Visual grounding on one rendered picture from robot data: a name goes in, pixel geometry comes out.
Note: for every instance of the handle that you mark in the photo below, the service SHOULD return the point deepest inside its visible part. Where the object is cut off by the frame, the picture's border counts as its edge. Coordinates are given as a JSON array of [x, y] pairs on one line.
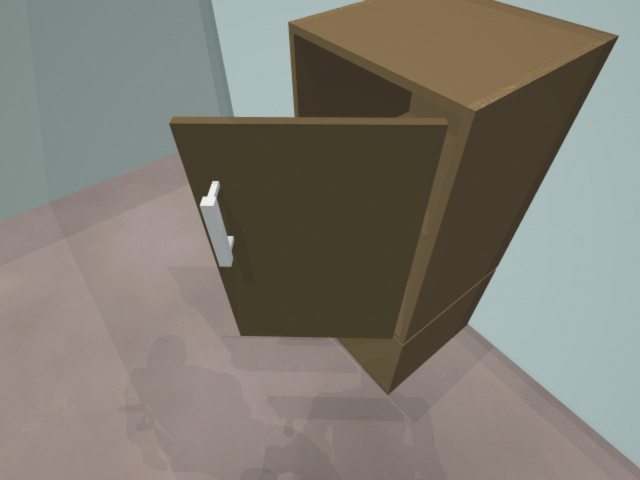
[[213, 219]]

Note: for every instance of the cupboard door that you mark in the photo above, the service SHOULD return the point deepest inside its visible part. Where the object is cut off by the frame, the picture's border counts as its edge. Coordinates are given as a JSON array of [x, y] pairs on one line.
[[326, 214]]

